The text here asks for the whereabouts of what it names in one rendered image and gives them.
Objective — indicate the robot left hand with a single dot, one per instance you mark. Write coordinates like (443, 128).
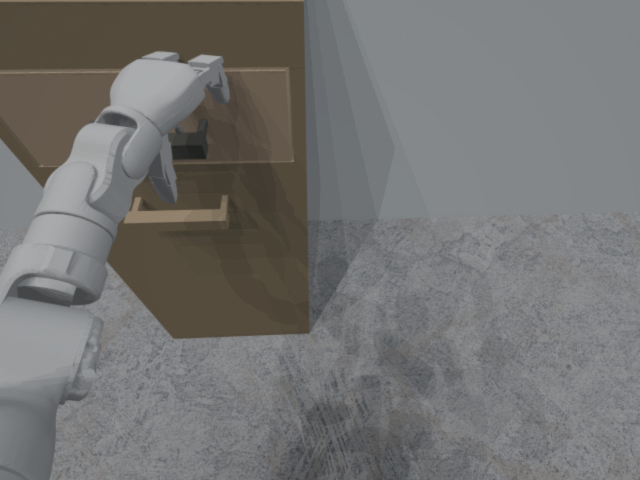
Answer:
(166, 92)

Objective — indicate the robot left upper arm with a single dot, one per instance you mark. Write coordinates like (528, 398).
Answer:
(48, 354)

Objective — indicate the cabinet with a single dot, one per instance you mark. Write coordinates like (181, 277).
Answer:
(252, 278)

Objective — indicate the robot left forearm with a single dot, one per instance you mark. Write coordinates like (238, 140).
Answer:
(63, 255)

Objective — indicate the handle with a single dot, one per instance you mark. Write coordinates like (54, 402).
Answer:
(191, 145)
(177, 220)

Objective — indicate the drawer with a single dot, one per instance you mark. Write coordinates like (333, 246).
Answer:
(46, 109)

